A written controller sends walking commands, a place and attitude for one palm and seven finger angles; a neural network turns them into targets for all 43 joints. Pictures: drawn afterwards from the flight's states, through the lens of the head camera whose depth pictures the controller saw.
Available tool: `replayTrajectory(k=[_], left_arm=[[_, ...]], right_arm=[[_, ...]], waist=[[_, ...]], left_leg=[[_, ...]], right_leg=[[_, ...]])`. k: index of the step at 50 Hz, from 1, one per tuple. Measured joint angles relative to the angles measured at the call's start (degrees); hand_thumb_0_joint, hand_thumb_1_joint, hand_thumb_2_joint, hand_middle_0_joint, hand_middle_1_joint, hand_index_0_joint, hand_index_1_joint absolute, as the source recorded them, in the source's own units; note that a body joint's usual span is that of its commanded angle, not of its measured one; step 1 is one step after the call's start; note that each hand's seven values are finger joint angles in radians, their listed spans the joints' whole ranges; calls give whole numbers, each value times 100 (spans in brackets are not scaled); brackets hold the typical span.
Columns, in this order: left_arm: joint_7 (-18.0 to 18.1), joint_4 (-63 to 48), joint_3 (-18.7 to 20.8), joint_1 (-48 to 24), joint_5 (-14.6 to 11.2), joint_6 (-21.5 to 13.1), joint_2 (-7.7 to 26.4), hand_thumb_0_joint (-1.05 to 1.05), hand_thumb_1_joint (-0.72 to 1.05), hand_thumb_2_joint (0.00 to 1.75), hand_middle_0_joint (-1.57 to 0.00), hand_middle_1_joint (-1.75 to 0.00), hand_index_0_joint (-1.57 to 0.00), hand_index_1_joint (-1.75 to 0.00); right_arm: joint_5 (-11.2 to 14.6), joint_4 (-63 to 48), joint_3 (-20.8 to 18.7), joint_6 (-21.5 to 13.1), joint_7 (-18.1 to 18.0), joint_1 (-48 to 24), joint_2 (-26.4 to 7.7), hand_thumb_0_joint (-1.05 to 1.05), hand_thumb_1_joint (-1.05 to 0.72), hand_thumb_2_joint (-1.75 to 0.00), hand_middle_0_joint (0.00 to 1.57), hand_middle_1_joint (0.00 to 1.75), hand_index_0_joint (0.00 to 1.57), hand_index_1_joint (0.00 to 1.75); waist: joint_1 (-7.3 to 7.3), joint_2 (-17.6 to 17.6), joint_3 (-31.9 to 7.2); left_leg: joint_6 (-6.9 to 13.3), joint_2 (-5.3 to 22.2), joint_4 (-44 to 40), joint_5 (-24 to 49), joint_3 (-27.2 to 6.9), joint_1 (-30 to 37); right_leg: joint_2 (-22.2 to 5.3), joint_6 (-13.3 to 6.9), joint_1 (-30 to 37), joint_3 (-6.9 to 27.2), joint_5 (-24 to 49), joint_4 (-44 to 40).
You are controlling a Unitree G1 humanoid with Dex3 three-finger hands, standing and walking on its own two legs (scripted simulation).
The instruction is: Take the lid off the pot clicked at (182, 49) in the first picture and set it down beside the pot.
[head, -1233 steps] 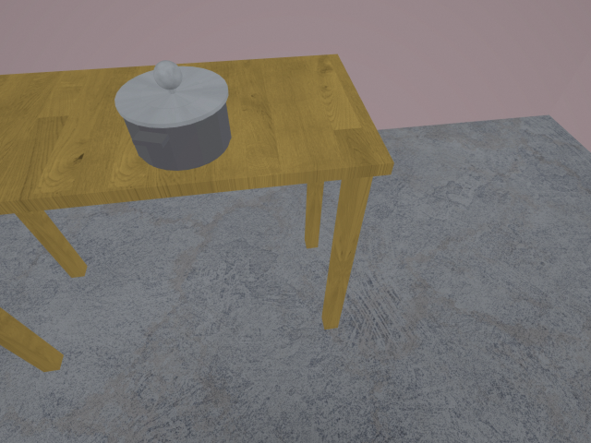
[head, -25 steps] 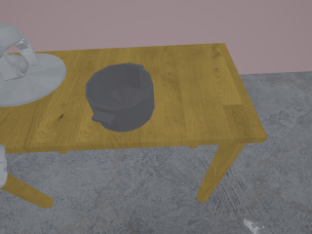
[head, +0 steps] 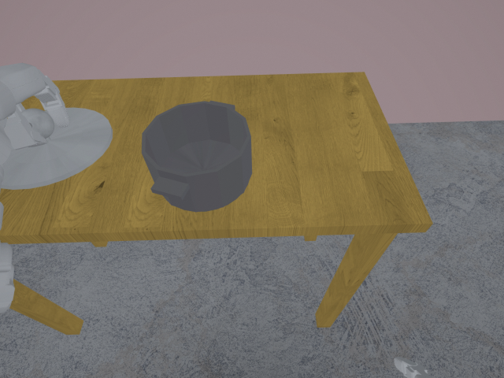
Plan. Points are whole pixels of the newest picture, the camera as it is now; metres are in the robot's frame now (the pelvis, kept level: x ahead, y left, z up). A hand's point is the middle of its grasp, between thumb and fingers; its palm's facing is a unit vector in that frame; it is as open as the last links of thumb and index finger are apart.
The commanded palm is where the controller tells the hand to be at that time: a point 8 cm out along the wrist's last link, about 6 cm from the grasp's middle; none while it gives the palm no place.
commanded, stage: lower the lid onto the table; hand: left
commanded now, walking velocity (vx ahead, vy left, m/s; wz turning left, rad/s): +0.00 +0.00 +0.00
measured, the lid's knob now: (35, 124) +0.45 +0.33 +0.17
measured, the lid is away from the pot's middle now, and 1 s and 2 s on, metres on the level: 0.23 0.24 0.24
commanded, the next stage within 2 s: open the fingers wide in 1.44 s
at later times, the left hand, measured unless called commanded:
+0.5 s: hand (35, 145) +0.43 +0.33 +0.15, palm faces -0.39 -0.14 -0.91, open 7.2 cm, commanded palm +0.43 +0.33 +0.23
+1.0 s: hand (55, 155) +0.44 +0.33 +0.12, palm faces -0.46 -0.14 -0.87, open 7.2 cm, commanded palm +0.45 +0.33 +0.19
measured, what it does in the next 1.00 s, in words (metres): stands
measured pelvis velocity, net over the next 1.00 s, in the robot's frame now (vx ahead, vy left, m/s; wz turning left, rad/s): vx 0.01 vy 0.01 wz -0.01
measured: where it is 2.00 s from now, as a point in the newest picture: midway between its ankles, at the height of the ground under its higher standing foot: outside the picture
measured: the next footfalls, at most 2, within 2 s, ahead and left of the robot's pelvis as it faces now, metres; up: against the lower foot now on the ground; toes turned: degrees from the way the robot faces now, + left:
none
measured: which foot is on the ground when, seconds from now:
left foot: down 0.00-1.00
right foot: down 0.00-1.00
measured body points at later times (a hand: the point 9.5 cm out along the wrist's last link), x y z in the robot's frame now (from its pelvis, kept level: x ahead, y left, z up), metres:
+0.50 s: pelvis +0.00 +0.01 +0.00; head +0.05 +0.00 +0.45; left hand +0.44 +0.33 +0.20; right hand +0.08 -0.27 -0.12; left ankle +0.01 +0.08 -0.74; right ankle -0.01 -0.13 -0.74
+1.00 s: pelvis +0.01 +0.01 +0.00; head +0.07 +0.01 +0.44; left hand +0.46 +0.33 +0.17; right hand +0.07 -0.27 -0.12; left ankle +0.01 +0.08 -0.74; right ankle -0.01 -0.13 -0.74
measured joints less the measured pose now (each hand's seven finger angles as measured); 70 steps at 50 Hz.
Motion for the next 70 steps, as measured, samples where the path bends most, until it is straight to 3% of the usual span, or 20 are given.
replayTrajectory(k=[6,22,42,70], left_arm=[[60,145,94,105,-8,-127,36,4,16,94,-72,-80,-80,-86],[143,476,-172,41,0,-385,-23,4,16,94,-72,-80,-80,-86],[283,884,-109,63,47,-651,-144,4,17,94,-71,-80,-79,-86],[507,1466,61,61,123,-964,50,4,16,91,-73,-83,-82,-89]], right_arm=[[-4,-18,-9,20,11,39,4,1,-91,-90,20,30,20,30],[-31,145,-52,-62,-76,196,-21,1,-91,-90,20,30,20,30],[-62,140,-46,-28,-32,238,36,1,-91,-90,20,30,20,30],[-30,187,-73,114,-73,417,1,1,-91,-90,20,30,20,30]], waist=[[-24,-6,-14],[-12,-95,9],[-119,-111,-71],[-239,-155,-186]], left_leg=[[9,7,34,-17,14,-35],[51,-35,94,-47,-17,-126],[84,-41,222,-145,32,-320],[93,36,640,-377,84,-756]], right_leg=[[7,10,-25,16,7,2],[-29,33,-75,-11,-5,7],[-40,68,-280,50,-74,120],[22,88,-699,118,-228,444]])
